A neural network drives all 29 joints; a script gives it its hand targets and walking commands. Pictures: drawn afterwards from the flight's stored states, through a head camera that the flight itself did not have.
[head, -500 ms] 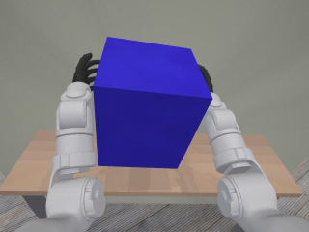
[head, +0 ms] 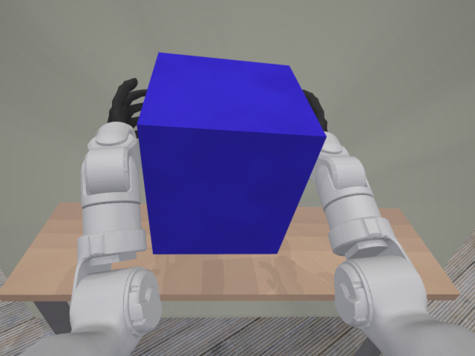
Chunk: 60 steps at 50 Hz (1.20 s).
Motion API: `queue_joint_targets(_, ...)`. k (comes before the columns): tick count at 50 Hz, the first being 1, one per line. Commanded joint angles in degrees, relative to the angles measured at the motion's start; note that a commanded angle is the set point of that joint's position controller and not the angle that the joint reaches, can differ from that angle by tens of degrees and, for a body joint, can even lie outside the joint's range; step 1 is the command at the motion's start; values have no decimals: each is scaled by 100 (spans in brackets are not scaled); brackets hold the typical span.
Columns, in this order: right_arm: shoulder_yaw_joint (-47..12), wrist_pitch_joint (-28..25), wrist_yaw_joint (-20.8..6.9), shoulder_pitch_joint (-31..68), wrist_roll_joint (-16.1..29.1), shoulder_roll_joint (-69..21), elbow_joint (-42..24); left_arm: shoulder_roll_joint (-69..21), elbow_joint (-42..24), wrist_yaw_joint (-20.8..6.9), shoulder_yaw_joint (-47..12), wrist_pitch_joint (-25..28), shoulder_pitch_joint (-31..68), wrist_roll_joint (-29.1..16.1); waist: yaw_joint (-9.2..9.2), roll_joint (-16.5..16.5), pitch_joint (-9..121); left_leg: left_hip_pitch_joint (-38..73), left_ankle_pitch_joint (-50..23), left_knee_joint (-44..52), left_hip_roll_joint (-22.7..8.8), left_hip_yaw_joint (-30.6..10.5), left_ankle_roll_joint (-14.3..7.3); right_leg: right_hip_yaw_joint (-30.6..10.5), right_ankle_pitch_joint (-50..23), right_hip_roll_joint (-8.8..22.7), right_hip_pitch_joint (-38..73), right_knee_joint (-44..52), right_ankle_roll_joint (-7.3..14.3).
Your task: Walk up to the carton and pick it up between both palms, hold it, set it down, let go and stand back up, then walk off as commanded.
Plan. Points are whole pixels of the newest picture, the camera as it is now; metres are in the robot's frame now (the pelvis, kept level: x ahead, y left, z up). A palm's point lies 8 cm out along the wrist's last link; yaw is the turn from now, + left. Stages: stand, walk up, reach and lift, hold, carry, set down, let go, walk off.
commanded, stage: hold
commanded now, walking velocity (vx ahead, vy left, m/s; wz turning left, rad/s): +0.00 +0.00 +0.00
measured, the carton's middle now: (221, 159) +0.36 +0.02 +0.21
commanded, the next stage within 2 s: none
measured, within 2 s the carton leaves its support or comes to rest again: neither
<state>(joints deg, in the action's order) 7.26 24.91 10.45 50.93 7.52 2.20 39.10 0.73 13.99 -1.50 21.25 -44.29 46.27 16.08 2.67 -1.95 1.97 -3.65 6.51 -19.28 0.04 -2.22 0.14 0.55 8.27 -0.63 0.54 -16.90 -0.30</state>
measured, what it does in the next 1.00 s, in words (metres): stands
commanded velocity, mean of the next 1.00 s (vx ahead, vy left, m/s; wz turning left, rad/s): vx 0.00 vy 0.00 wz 0.00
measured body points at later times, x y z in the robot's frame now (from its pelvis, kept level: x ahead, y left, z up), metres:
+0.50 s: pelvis +0.01 +0.00 +0.00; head -0.07 +0.03 +0.44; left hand +0.37 +0.18 +0.26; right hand +0.39 -0.12 +0.24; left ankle +0.06 +0.12 -0.75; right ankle +0.02 -0.12 -0.75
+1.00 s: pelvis +0.01 +0.00 +0.00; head -0.07 +0.02 +0.44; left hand +0.38 +0.17 +0.26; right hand +0.40 -0.13 +0.25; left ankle +0.06 +0.12 -0.75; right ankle +0.02 -0.12 -0.75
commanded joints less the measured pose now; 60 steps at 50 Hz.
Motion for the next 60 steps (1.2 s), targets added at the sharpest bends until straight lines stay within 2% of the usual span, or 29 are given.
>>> queue_joint_targets(1,-1502,-229,-535,4199,564,-2922,-885,-3001,198,-1051,-2229,143,3412,-344,428,184,1440,213,496,532,95,445,-9,258,178,-227,209,359,-175)
queue_joint_targets(3,-1530,-227,-511,4266,673,-2931,-954,-3002,87,-1062,-2298,141,3574,-357,378,340,1370,169,414,532,113,468,40,279,193,-259,150,319,-185)
queue_joint_targets(4,-1729,-284,-479,4403,822,-3017,-1387,-2944,102,-1085,-2256,137,3451,-440,313,105,1604,192,199,422,155,485,-29,252,-30,-277,320,329,-222)
queue_joint_targets(5,-1848,-302,-446,4476,870,-3134,-1601,-3090,-58,-1053,-2360,183,3455,-445,295,161,1935,358,-192,340,174,460,-7,267,-372,-283,451,248,-244)
queue_joint_targets(8,-2293,-322,-306,4342,1170,-3147,-2168,-3233,-687,-928,-2873,207,3305,-738,390,299,2588,849,-1267,-12,190,414,125,272,-1404,-356,674,121,-288)
queue_joint_targets(9,-2282,-270,-250,4065,1250,-3125,-2036,-3336,-886,-949,-3072,205,3289,-791,567,511,2504,957,-1481,-63,189,356,254,260,-1575,-346,620,66,-294)
queue_joint_targets(10,-2612,-291,-199,4334,1414,-3320,-2604,-3318,-1112,-918,-3082,202,3283,-870,383,328,2816,1072,-1878,-179,234,369,201,263,-1975,-372,848,31,-376)
queue_joint_targets(12,-2819,-240,-107,4214,1552,-3285,-2974,-3392,-1291,-897,-3252,143,3053,-910,428,414,2980,1187,-2187,-280,248,348,258,236,-2236,-418,957,9,-339)
queue_joint_targets(15,-2641,-126,-26,3848,1475,-3031,-2915,-3370,-1251,-970,-3249,-54,2672,-746,620,462,2398,1045,-1856,-226,224,313,271,208,-2024,-392,836,60,-290)
queue_joint_targets(18,-2412,-25,-71,3986,1305,-2952,-2755,-3283,-1111,-1076,-3188,-108,2982,-775,668,376,1917,693,-930,34,166,304,189,217,-1038,-344,503,201,-226)
queue_joint_targets(19,-2280,-44,-107,3916,1280,-2914,-2579,-3358,-1133,-1066,-3259,-90,3080,-761,665,572,1911,684,-877,56,141,291,264,235,-787,-371,438,180,-157)
queue_joint_targets(20,-2293,-47,-130,4094,1274,-2952,-2740,-3455,-1167,-1047,-3312,-81,3236,-869,681,527,1959,675,-761,73,139,309,270,229,-713,-359,376,189,-158)
queue_joint_targets(21,-2243,-76,-153,4341,1238,-2974,-2719,-3415,-883,-1025,-3197,-101,3229,-766,604,508,1893,591,-619,127,153,313,245,243,-558,-355,373,224,-171)
queue_joint_targets(23,-2098,-14,-208,4140,1262,-2949,-2296,-3464,-967,-1017,-3210,-59,3384,-799,642,648,1757,491,-538,169,97,292,277,199,-413,-366,232,225,-101)
queue_joint_targets(27,-1796,-49,-360,4371,969,-2903,-1812,-3459,-366,-1004,-2958,-43,3486,-679,549,602,1410,147,605,548,1,284,194,274,443,-380,90,231,-94)
queue_joint_targets(30,-1562,-96,-477,4410,779,-2821,-1448,-3360,-138,-1012,-2746,-2,3647,-544,486,575,1178,-261,1227,805,-109,220,92,294,623,-386,192,140,-111)
queue_joint_targets(31,-1556,-114,-476,4338,817,-2870,-1416,-3362,-348,-1023,-2790,26,3675,-615,482,709,1350,-280,1007,765,-71,324,108,290,386,-386,387,96,-94)
queue_joint_targets(34,-1595,-60,-503,4279,797,-2840,-1303,-3123,54,-1097,-2432,-7,3427,-388,365,432,1117,-224,993,745,21,397,21,259,535,-337,270,229,-154)
queue_joint_targets(35,-1632,-91,-495,4320,786,-2896,-1530,-3174,-147,-1102,-2533,27,3482,-511,498,435,1381,-114,714,630,42,411,27,227,250,-293,366,236,-107)
queue_joint_targets(39,-1872,-50,-399,4253,891,-2960,-1657,-3077,-184,-1137,-2435,19,3267,-493,391,217,1587,281,163,412,129,432,18,212,-42,-281,318,318,-175)
queue_joint_targets(40,-1847,-62,-384,4307,916,-3029,-1676,-3052,-363,-1119,-2536,63,3507,-567,481,232,1717,260,150,365,153,449,26,201,-112,-276,312,305,-204)
queue_joint_targets(43,-1878,-37,-363,4179,976,-2922,-1661,-3190,-359,-1086,-2656,60,3361,-608,508,401,1634,365,-3,359,103,390,119,233,-111,-329,202,290,-164)
queue_joint_targets(44,-1920,8,-362,4166,1029,-2915,-1525,-3140,-374,-1097,-2583,32,3418,-522,404,474,1568,358,-62,392,111,423,107,198,-108,-310,205,284,-150)
queue_joint_targets(46,-1930,-91,-320,4256,1066,-2916,-1917,-3273,-582,-1057,-2899,57,3476,-705,573,538,1960,532,-297,277,82,337,219,218,-343,-329,262,253,-110)
queue_joint_targets(49,-2161,-11,-264,4036,1249,-3052,-2004,-3210,-869,-1060,-2851,36,3271,-694,476,469,2019,655,-857,133,146,399,198,202,-868,-362,532,193,-191)
queue_joint_targets(55,-2429,47,-107,3934,1427,-2960,-2562,-3372,-1258,-1032,-3238,-83,2998,-847,631,603,2344,887,-1705,-100,166,308,370,185,-1651,-399,778,93,-224)
queue_joint_targets(56,-2637,27,-84,4084,1456,-3044,-2863,-3352,-1304,-1015,-3218,-98,2937,-926,534,417,2478,1004,-1743,-169,181,311,277,215,-1786,-391,745,77,-267)
queue_joint_targets(58,-2600,44,-88,4242,1555,-3140,-2908,-3393,-1276,-1012,-3182,-107,3084,-922,517,380,2331,889,-1586,-108,184,341,246,216,-1448,-425,734,135,-250)
queue_joint_targets(60,-2461,13,-103,4094,1395,-3142,-2890,-3423,-1362,-1013,-3344,-62,3359,-940,699,568,2353,821,-1247,-26,167,306,290,241,-1245,-405,622,114,-222)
